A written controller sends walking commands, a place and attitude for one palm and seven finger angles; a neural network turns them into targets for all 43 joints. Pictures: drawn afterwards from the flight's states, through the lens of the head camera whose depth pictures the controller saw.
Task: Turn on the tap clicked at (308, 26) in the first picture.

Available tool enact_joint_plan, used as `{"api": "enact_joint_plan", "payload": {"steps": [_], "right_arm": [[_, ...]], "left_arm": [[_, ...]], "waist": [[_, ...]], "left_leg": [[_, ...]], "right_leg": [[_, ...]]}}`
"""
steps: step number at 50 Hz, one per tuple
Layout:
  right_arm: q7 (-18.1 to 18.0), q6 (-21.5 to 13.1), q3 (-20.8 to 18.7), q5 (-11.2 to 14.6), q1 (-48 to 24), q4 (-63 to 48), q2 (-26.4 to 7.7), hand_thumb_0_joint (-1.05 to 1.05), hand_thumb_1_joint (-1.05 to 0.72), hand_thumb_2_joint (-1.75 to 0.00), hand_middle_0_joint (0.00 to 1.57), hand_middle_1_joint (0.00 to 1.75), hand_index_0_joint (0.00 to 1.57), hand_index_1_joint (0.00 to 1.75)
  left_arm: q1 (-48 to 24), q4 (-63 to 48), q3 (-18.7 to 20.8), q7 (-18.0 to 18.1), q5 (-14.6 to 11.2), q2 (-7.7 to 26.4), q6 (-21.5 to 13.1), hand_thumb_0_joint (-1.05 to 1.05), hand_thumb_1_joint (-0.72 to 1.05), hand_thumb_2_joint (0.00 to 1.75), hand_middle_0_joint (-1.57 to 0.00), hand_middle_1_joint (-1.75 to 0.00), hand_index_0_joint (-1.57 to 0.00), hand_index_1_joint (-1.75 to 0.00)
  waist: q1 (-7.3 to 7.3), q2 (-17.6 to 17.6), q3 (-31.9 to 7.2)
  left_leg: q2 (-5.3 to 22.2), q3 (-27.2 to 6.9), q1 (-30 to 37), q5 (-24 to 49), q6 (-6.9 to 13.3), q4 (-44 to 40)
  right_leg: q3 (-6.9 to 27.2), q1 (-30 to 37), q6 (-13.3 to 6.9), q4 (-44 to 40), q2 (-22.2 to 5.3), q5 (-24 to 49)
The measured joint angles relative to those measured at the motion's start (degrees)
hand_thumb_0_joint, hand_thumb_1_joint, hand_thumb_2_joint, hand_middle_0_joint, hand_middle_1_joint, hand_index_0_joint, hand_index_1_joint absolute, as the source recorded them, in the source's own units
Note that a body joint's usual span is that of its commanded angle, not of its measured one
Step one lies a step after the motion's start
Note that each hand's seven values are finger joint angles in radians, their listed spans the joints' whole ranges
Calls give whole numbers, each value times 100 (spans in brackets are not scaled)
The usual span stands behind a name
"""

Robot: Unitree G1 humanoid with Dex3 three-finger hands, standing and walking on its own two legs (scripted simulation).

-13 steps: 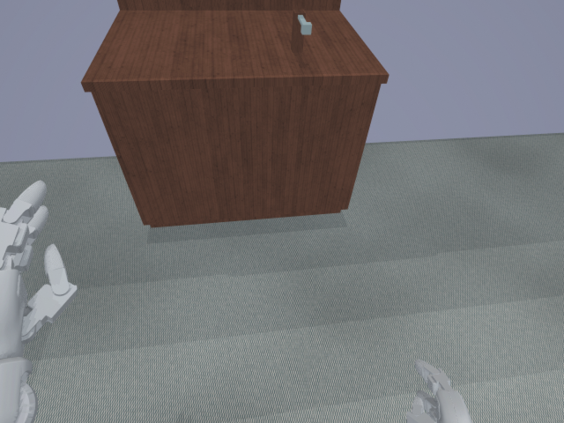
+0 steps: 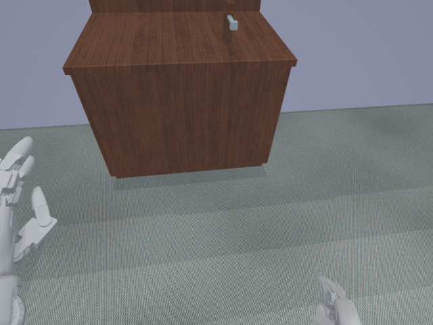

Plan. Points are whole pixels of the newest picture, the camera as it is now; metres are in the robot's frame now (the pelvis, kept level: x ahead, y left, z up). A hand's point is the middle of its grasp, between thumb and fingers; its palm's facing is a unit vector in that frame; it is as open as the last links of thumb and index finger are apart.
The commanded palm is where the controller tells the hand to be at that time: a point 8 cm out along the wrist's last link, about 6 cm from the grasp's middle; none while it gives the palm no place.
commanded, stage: look at it before walking up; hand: left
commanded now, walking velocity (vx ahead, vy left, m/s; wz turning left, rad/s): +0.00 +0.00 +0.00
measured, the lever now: (233, 25) +1.16 +0.01 +0.10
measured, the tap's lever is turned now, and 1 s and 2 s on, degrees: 0 0 0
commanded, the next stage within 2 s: walk to a spot facing it in 0.14 s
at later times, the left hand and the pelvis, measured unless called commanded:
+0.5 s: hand (77, 211) +0.23 +0.22 +0.16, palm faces +0.42 -0.83 -0.37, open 7.4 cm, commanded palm +0.19 +0.24 +0.18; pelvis +0.01 -0.02 -0.01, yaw -5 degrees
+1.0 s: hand (179, 135) +0.38 +0.10 +0.18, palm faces +0.14 -0.86 -0.50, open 7.4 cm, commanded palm +0.34 +0.16 +0.18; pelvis +0.11 -0.07 +0.00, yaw -15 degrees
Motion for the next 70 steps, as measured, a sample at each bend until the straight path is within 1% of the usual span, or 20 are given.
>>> {"api": "enact_joint_plan", "payload": {"steps": [16,20,24,27,28,30,32,35,39,42,46,52,55,56,58,60,62,65,68,70], "right_arm": [[-4,9,-31,-4,59,43,-49,1,-90,-90,21,30,21,30],[-16,25,-32,-9,97,-12,-18,1,-90,-90,21,30,21,30],[-19,-7,-28,-26,119,-12,73,1,-90,-90,21,30,21,30],[42,-47,-6,-62,143,7,122,1,-90,-90,21,30,21,30],[65,-59,5,-64,152,-8,124,1,-90,-90,21,30,21,30],[110,-59,-9,-57,124,6,82,1,-90,-90,21,31,21,30],[142,-3,-40,-58,54,185,25,1,-90,-90,21,31,21,30],[175,118,-61,-66,-15,307,-67,1,-90,-90,21,30,21,30],[150,245,-176,-48,11,193,-188,1,-91,-90,21,30,21,30],[137,298,-292,-25,78,154,-314,1,-91,-90,21,30,21,30],[145,342,-381,15,153,145,-450,1,-91,-90,20,30,20,30],[144,266,-346,39,295,89,-352,1,-91,-90,20,30,20,30],[120,199,-249,31,312,-20,-244,1,-91,-90,20,30,20,30],[101,181,-222,25,238,-23,-169,1,-91,-90,20,30,20,30],[81,194,-158,6,-27,-14,21,1,-91,-90,20,30,20,30],[79,147,-38,-69,-239,-20,170,1,-91,-90,20,30,20,30],[125,78,61,-83,-340,-42,304,1,-91,-90,21,30,21,30],[193,-10,174,-85,-350,-107,443,1,-91,-90,21,30,21,30],[254,-69,185,-100,-221,-147,493,1,-90,-90,21,31,21,30],[272,-90,142,-107,-96,-133,472,1,-90,-90,21,31,21,30]], "left_arm": [[13,5,-11,15,10,-3,42,1,89,90,-21,-30,-21,-30],[86,-52,86,56,16,6,28,1,89,90,-21,-30,-21,-30],[20,141,157,109,37,-58,60,1,89,90,-21,-30,-21,-30],[-117,292,119,97,59,-108,104,1,89,90,-21,-30,-21,-30],[-174,300,97,85,68,-98,120,1,89,90,-20,-30,-21,-30],[-355,283,-2,47,104,-89,122,1,89,90,-20,-30,-21,-30],[-542,271,-167,16,86,-129,116,1,89,90,-21,-30,-21,-30],[-366,150,-173,-32,55,-156,-3,1,89,90,-21,-30,-21,-30],[161,-52,76,-77,9,126,-190,1,89,90,-21,-30,-22,-30],[295,-92,251,-60,-15,355,-268,1,88,90,-21,-30,-22,-30],[324,-127,368,-8,-40,424,-305,1,88,90,-21,-30,-22,-30],[300,-365,284,-7,-60,340,-226,1,89,90,-21,-30,-22,-30],[329,-527,310,15,-84,332,-215,1,88,90,-21,-30,-22,-30],[301,-544,365,31,-97,351,-223,1,88,90,-21,-30,-22,-30],[68,-385,426,74,-114,331,-219,1,89,90,-21,-30,-22,-30],[-190,-170,398,87,-101,293,-153,1,89,90,-21,-30,-22,-30],[-414,-115,314,65,-64,261,-43,1,89,90,-21,-30,-21,-30],[-478,-382,227,24,6,213,-6,2,89,90,-21,-30,-21,-30],[-324,-633,224,-18,82,182,-113,1,89,90,-21,-30,-21,-30],[-245,-620,268,-36,120,184,-181,1,89,90,-21,-30,-21,-30]], "waist": [[12,-11,29],[65,-5,-86],[114,108,-162],[152,185,-161],[167,193,-150],[157,261,-79],[102,202,7],[16,76,68],[-198,14,104],[-236,18,112],[-220,72,113],[-104,-23,32],[-1,-139,-44],[12,-245,-47],[72,-442,50],[40,-404,105],[8,-319,133],[51,-219,199],[77,-85,252],[76,46,266]], "left_leg": [[34,36,-39,20,-21,28],[118,185,-97,-185,-13,259],[328,337,-72,-396,-72,476],[515,473,-22,-567,-210,648],[573,525,-48,-663,-262,787],[691,491,-290,-1143,-229,1458],[514,223,-755,-1463,-252,2691],[352,68,-1317,-1080,-330,3936],[391,12,-1942,-505,-394,4446],[464,22,-2257,-266,-384,4215],[551,130,-2270,-47,-330,3221],[459,557,-1487,-137,-151,1331],[308,879,-747,266,-8,272],[247,970,-569,174,60,163],[209,1192,-427,-148,105,441],[297,1262,-248,-370,96,563],[399,1262,-47,-433,39,487],[578,1349,290,-501,-42,273],[751,1450,648,-566,-162,13],[866,1497,868,-610,-254,-158]], "right_leg": [[35,-78,-31,65,34,22],[140,-325,-121,610,104,-603],[-255,-571,-106,1590,147,-1377],[-599,-435,-98,1555,137,-1571],[-674,-317,-126,1317,131,-1523],[-739,-353,-469,1274,229,-876],[-739,-367,-700,1392,248,-962],[-539,-173,-752,984,326,-898],[-306,113,-799,258,441,-588],[-188,272,-804,-108,480,-481],[-47,498,-778,-366,508,-512],[117,909,-710,-290,475,-959],[245,989,-635,210,460,-1446],[276,870,-576,679,409,-1669],[211,301,-349,2229,269,-1814],[25,-383,-255,3728,238,-1862],[-185,-1005,-196,4490,80,-1732],[-407,-1700,-112,4383,-293,-1277],[-635,-1978,-26,3564,-583,-739],[-794,-1975,19,2992,-664,-481]]}}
